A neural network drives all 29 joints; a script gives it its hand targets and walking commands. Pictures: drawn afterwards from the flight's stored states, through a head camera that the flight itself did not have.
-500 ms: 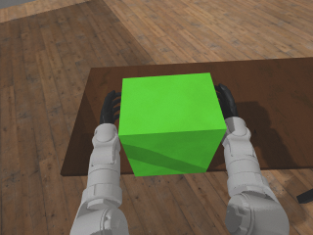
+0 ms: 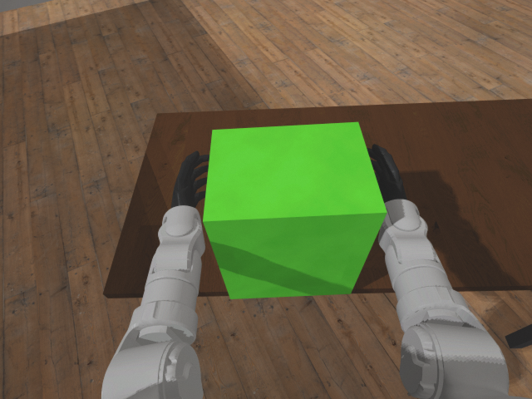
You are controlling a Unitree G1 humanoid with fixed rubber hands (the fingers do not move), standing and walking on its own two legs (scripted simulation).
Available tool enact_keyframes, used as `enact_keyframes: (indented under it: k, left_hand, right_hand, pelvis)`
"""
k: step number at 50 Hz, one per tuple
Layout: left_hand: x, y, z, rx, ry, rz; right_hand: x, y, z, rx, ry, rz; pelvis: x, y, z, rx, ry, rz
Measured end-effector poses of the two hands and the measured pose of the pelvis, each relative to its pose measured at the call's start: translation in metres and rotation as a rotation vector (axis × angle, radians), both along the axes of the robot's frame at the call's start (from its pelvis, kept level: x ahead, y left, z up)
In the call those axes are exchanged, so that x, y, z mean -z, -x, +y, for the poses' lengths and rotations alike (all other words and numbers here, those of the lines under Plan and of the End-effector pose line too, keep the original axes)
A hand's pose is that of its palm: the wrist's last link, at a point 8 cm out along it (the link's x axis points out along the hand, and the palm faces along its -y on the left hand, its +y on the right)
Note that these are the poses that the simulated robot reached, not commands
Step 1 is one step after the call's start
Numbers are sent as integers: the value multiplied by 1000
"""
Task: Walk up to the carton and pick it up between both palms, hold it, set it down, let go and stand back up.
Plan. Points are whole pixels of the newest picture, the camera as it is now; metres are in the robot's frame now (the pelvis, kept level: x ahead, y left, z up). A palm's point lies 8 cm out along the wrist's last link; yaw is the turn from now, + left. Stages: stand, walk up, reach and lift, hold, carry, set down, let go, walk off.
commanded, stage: set down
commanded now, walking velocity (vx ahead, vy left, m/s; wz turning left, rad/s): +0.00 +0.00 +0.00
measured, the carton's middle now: (287, 219) +0.39 -0.03 +0.01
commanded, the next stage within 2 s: none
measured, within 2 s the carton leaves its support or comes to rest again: neither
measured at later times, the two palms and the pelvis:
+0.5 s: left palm (173, 203) +0.39 +0.15 +0.06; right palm (394, 192) +0.41 -0.19 +0.06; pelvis -0.01 +0.01 +0.00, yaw -2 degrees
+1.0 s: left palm (138, 166) +0.39 +0.17 +0.15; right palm (445, 144) +0.41 -0.23 +0.16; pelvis -0.03 +0.00 +0.00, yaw -2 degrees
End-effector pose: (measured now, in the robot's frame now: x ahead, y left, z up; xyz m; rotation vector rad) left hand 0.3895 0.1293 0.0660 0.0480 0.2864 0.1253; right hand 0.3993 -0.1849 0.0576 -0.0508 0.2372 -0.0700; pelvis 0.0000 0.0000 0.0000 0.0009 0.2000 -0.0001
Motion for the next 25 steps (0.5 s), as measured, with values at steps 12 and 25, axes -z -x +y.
enact_keyframes:
  k: [12, 25]
  left_hand:
    - [-3, -12, 1, -37, 20, 20]
    - [2, -2, 21, -66, 31, 37]
  right_hand:
    - [8, -3, 0, 24, -3, 44]
    - [0, -6, -10, 20, -4, 46]
  pelvis:
    - [0, 4, 6, 32, 0, 1]
    - [0, 6, 8, 27, 1, -7]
